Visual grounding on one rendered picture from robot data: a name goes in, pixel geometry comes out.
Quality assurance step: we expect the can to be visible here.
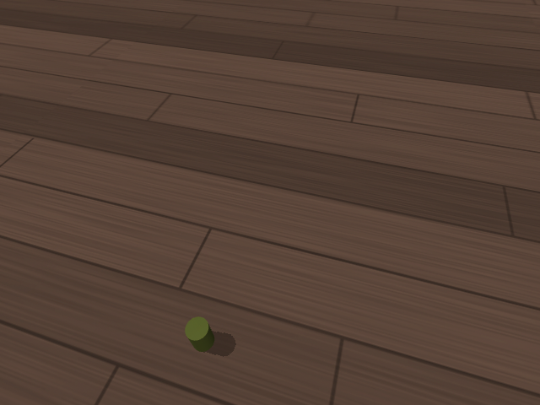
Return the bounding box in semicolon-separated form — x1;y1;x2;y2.
185;316;214;352

